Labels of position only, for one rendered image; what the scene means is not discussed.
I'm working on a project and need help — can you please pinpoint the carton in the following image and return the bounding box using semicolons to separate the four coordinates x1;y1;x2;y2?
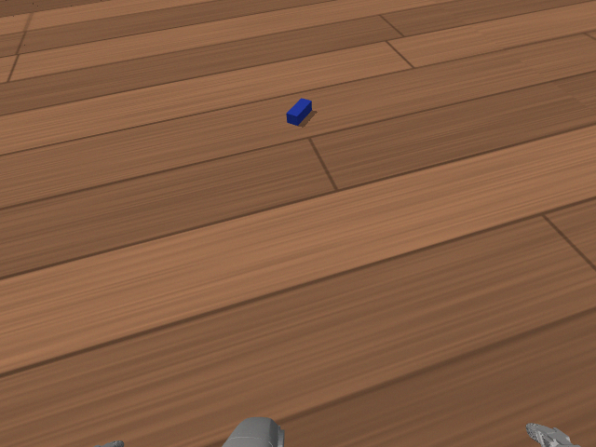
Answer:
287;98;312;126

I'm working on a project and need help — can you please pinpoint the right robot hand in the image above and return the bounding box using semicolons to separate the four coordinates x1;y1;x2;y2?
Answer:
526;423;581;447

